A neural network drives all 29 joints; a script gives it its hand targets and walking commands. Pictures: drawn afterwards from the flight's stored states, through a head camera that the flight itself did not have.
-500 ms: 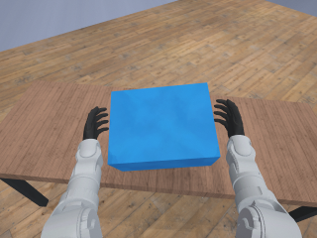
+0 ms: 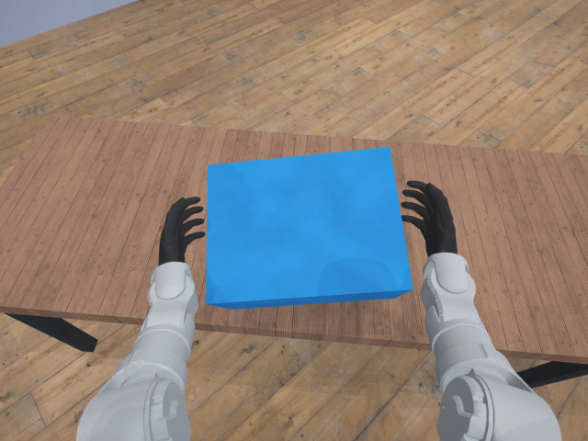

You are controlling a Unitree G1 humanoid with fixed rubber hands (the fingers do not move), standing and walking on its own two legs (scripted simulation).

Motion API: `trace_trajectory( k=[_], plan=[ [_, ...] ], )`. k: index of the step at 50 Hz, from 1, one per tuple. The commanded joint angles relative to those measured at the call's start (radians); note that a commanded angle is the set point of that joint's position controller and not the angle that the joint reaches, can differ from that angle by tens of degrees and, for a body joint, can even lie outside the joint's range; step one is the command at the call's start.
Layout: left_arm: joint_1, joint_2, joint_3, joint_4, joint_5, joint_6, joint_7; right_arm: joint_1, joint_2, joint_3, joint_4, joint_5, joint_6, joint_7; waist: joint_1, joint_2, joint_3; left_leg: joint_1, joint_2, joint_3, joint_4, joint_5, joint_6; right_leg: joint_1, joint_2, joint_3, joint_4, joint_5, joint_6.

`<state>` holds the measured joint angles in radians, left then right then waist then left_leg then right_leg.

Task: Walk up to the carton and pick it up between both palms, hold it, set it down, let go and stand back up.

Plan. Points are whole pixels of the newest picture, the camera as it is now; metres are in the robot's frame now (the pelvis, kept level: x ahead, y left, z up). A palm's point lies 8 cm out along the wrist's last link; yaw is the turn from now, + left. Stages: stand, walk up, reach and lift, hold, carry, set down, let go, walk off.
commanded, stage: set down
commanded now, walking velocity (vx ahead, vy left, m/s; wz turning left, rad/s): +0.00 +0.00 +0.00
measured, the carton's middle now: (304, 234) +0.45 -0.01 -0.07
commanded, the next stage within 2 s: none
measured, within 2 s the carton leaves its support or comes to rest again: rests again in 0.94 s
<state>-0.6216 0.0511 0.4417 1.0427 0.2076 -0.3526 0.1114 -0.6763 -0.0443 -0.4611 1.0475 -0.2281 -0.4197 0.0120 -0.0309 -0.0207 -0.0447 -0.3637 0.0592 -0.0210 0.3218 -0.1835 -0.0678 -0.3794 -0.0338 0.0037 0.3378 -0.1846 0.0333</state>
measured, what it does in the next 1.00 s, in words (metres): stands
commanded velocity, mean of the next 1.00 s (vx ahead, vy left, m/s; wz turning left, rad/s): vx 0.00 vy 0.00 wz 0.00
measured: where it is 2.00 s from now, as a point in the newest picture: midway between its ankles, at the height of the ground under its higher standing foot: outside the picture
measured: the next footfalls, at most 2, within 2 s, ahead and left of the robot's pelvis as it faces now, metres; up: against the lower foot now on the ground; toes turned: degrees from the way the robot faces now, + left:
none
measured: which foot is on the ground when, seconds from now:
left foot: down 0.00-1.00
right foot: down 0.00-1.00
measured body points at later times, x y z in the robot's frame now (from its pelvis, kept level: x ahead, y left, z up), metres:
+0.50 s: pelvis +0.00 +0.00 -0.01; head +0.14 +0.01 +0.42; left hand +0.40 +0.18 -0.05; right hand +0.41 -0.20 -0.02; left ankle -0.03 +0.16 -0.74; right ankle -0.03 -0.14 -0.74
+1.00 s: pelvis -0.01 +0.00 -0.01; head +0.18 +0.00 +0.40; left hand +0.43 +0.16 -0.07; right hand +0.41 -0.22 -0.06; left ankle -0.03 +0.16 -0.74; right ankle -0.03 -0.14 -0.74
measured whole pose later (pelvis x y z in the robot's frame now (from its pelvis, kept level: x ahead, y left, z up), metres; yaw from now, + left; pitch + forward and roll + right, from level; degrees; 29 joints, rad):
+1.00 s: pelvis -0.01 +0.00 -0.01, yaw -1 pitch +31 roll -1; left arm -0.84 0.10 0.42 1.36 0.16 -0.65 0.12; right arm -0.83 -0.17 -0.55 1.34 -0.25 -0.60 0.01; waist -0.03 0.02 -0.14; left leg -0.77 0.08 -0.01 0.39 -0.16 -0.06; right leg -0.75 -0.02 0.00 0.34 -0.12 0.03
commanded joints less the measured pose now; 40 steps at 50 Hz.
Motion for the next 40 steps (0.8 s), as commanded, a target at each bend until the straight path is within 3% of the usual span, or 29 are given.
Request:
trace_trajectory(
  k=[1, 7, 8, 14, 21, 23, 35, 39, 40],
  plan=[
    [-0.606, -0.462, -0.325, -0.009, 0.040, -0.145, -0.149, -0.471, 0.422, 0.247, 0.013, -0.149, -0.091, 0.143, 0.028, 0.069, -0.682, 0.075, -0.050, 0.125, 0.104, 0.558, -0.052, 0.196, 0.046, -0.089, 0.086, 0.620, -0.017],
    [-0.610, -0.435, -0.307, 0.037, 0.045, -0.194, -0.152, -0.480, 0.417, 0.227, 0.067, -0.167, -0.119, 0.143, 0.033, 0.060, -0.687, -0.007, -0.056, 0.131, 0.110, 0.520, -0.046, 0.204, 0.038, -0.079, 0.109, 0.634, -0.016],
    [-0.595, -0.440, -0.308, 0.055, 0.041, -0.198, -0.152, -0.479, 0.401, 0.217, 0.068, -0.173, -0.124, 0.143, 0.023, 0.052, -0.687, -0.007, -0.052, 0.126, 0.102, 0.519, -0.046, 0.191, 0.040, -0.084, 0.106, 0.623, -0.018],
    [-0.603, -0.417, -0.308, 0.093, 0.040, -0.238, -0.152, -0.477, 0.400, 0.196, 0.125, -0.197, -0.151, 0.147, 0.024, 0.070, -0.723, -0.058, -0.054, 0.133, 0.119, 0.544, -0.054, 0.182, 0.032, -0.083, 0.117, 0.679, -0.027],
    [-0.612, -0.390, -0.307, 0.139, 0.023, -0.275, -0.146, -0.497, 0.360, 0.166, 0.189, -0.206, -0.178, 0.155, 0.025, 0.086, -0.765, -0.061, -0.044, 0.132, 0.158, 0.585, -0.058, 0.098, 0.038, -0.085, 0.124, 0.650, -0.037],
    [-0.615, -0.386, -0.308, 0.157, 0.019, -0.282, -0.148, -0.496, 0.344, 0.154, 0.215, -0.206, -0.182, 0.158, 0.012, 0.074, -0.757, -0.071, -0.043, 0.128, 0.149, 0.572, -0.056, 0.088, 0.041, -0.088, 0.118, 0.646, -0.036],
    [-0.652, -0.341, -0.262, 0.268, 0.019, -0.305, -0.153, -0.570, 0.293, 0.146, 0.268, -0.188, -0.205, 0.179, 0.038, 0.058, -0.777, -0.159, -0.042, 0.140, 0.179, 0.503, -0.030, -0.005, 0.042, -0.084, 0.149, 0.594, -0.032],
    [-0.664, -0.320, -0.262, 0.300, 0.013, -0.316, -0.156, -0.571, 0.281, 0.143, 0.282, -0.185, -0.212, 0.187, 0.027, 0.059, -0.789, -0.194, -0.040, 0.143, 0.173, 0.472, -0.022, -0.010, 0.043, -0.086, 0.158, 0.590, -0.031],
    [-0.657, -0.332, -0.258, 0.314, 0.010, -0.320, -0.155, -0.581, 0.276, 0.150, 0.278, -0.185, -0.221, 0.191, 0.042, 0.055, -0.813, -0.184, -0.041, 0.141, 0.180, 0.479, -0.026, -0.020, 0.046, -0.091, 0.157, 0.583, -0.029]
  ],
)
